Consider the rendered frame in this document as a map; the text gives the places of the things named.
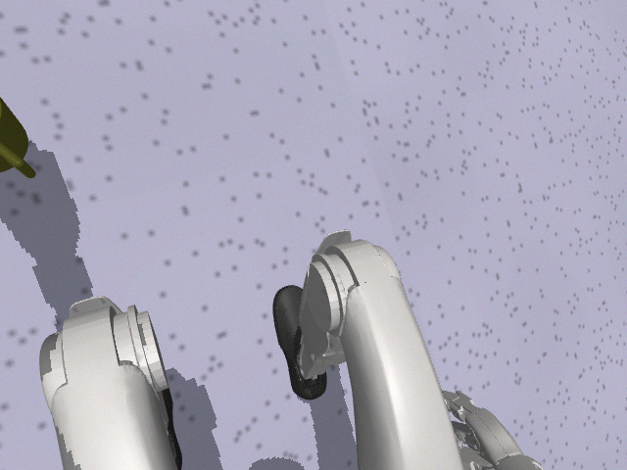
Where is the left robot foot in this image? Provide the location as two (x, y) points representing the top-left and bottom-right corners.
(162, 388), (182, 470)

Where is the mug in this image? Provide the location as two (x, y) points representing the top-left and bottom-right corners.
(0, 97), (36, 178)

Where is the right robot hand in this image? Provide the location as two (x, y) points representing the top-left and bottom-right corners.
(442, 391), (524, 470)

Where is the right robot foot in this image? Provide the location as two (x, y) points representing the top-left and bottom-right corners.
(272, 285), (327, 400)

